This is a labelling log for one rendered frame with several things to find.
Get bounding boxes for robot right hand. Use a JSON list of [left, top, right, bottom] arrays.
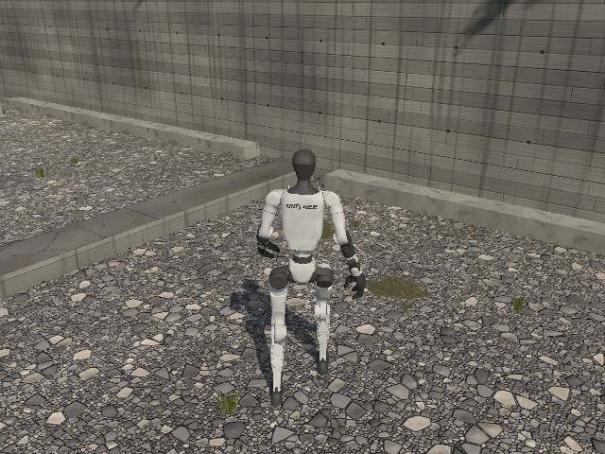
[[344, 272, 366, 300]]

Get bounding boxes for robot left hand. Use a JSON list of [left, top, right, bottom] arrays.
[[257, 242, 280, 258]]

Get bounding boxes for left robot upper arm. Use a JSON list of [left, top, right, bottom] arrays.
[[258, 189, 285, 239]]

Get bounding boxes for left robot thigh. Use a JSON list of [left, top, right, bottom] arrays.
[[269, 265, 289, 342]]

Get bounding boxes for right robot thigh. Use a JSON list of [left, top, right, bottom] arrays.
[[315, 263, 334, 320]]

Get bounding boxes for right robot forearm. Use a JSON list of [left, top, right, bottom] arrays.
[[340, 230, 363, 276]]

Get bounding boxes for left robot forearm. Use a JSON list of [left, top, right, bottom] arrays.
[[256, 224, 269, 249]]

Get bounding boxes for right robot upper arm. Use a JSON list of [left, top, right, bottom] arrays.
[[322, 191, 349, 245]]

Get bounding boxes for robot thigh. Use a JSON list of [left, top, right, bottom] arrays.
[[315, 263, 334, 320], [269, 265, 289, 342]]

